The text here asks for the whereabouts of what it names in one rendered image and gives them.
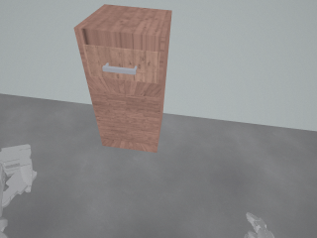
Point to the cabinet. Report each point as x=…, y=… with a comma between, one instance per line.
x=128, y=112

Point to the handle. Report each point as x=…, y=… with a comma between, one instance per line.
x=118, y=69

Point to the right robot hand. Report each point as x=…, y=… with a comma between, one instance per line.
x=259, y=226

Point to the left robot hand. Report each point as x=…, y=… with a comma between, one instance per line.
x=17, y=164

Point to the drawer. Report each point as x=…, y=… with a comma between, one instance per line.
x=147, y=63

